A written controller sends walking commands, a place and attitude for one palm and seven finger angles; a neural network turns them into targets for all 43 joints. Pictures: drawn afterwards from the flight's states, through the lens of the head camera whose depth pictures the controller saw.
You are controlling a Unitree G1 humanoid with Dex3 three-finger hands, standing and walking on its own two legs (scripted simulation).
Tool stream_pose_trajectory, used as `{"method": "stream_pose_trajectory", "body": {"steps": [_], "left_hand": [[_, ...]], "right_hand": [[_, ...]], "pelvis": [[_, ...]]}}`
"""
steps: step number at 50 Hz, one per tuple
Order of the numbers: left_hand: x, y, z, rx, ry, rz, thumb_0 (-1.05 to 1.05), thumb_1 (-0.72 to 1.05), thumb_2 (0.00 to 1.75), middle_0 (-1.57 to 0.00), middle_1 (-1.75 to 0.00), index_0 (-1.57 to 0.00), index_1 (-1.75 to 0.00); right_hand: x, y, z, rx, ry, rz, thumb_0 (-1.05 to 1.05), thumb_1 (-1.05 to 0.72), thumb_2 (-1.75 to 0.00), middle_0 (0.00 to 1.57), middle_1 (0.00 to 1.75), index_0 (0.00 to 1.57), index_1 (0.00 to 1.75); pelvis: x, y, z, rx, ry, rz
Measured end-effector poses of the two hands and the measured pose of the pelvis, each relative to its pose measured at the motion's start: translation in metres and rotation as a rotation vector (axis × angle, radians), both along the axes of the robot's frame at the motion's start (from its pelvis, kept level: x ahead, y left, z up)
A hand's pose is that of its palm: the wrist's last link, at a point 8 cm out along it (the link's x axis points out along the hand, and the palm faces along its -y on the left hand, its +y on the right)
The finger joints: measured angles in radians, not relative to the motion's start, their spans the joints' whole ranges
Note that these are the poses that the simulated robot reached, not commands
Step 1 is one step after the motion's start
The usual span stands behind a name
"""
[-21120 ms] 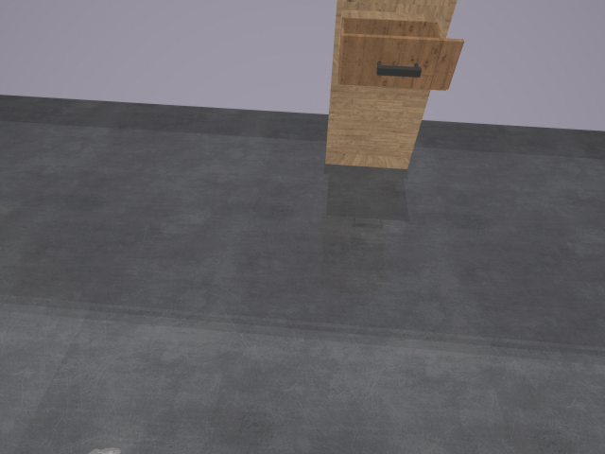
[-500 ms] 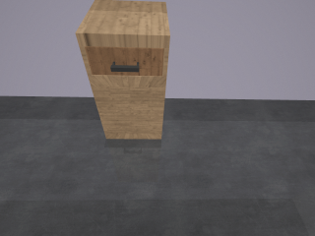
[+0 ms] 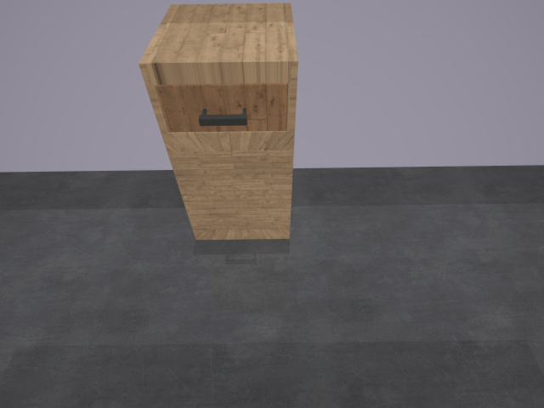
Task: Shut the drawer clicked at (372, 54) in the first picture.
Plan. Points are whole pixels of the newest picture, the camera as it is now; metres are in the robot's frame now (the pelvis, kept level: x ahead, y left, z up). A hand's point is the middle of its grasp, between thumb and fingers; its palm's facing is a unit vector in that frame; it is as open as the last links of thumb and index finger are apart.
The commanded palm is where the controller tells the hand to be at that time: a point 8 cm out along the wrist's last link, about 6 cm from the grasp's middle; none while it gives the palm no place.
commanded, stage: let the arm hang, fingers relaxed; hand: left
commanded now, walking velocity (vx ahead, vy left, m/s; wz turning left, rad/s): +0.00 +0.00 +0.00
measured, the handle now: (223, 115) +0.89 +0.20 -0.09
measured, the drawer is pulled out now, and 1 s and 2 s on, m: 0.00 0.00 0.00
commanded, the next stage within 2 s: look to check the result in 0.32 s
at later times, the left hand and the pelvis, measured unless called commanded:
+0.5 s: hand out of the picture +0.00 +0.15 -0.17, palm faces +0.03 -0.98 -0.19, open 7.4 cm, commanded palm none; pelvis +0.01 -0.02 +0.00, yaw +0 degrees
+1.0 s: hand out of the picture +0.02 +0.14 -0.17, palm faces +0.03 -0.98 -0.20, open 7.4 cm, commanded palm none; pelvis +0.02 -0.03 +0.00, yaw +0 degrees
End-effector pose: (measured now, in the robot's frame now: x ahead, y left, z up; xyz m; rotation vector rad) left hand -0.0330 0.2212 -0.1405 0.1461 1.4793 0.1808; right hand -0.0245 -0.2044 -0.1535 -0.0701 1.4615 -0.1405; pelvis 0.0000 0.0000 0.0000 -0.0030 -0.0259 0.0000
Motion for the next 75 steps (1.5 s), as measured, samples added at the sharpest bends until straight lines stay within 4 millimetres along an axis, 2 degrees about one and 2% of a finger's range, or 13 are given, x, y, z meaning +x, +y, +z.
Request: {"method": "stream_pose_trajectory", "body": {"steps": [5,9,24,43,75], "left_hand": [[0.024,-0.014,-0.003,-0.025,-0.069,-0.012,0.0,0.91,0.9,-0.22,-0.33,-0.22,-0.33],[0.032,-0.017,-0.004,-0.021,-0.079,-0.021,0.01,0.93,0.9,-0.21,-0.31,-0.21,-0.32],[0.028,-0.024,-0.002,-0.013,-0.044,-0.008,0.0,0.91,0.9,-0.2,-0.3,-0.2,-0.3],[0.045,-0.031,-0.001,-0.011,-0.061,-0.01,0.0,0.91,0.9,-0.2,-0.3,-0.2,-0.3],[0.067,-0.02,0.003,0.012,-0.082,-0.024,0.0,0.91,0.9,-0.2,-0.3,-0.2,-0.3]], "right_hand": [[0.006,-0.002,0.0,-0.002,-0.025,-0.007,0.01,-0.91,-0.9,0.2,0.3,0.2,0.3],[0.006,-0.006,0.0,-0.007,-0.032,-0.019,0.01,-0.92,-0.9,0.2,0.3,0.2,0.3],[0.002,-0.024,0.002,-0.022,0.013,-0.021,0.0,-0.91,-0.9,0.2,0.3,0.2,0.3],[0.035,-0.036,0.003,-0.033,-0.035,0.003,0.0,-0.91,-0.9,0.2,0.3,0.2,0.3],[0.054,-0.047,0.006,-0.058,-0.047,0.013,0.0,-0.91,-0.9,0.2,0.3,0.2,0.3]], "pelvis": [[0.001,-0.004,0.0,0.002,-0.001,-0.002],[0.002,-0.007,0.0,0.004,-0.003,-0.007],[0.009,-0.02,0.001,0.002,-0.004,-0.005],[0.019,-0.027,0.002,0.003,-0.006,-0.004],[0.031,-0.028,0.004,0.005,-0.005,-0.007]]}}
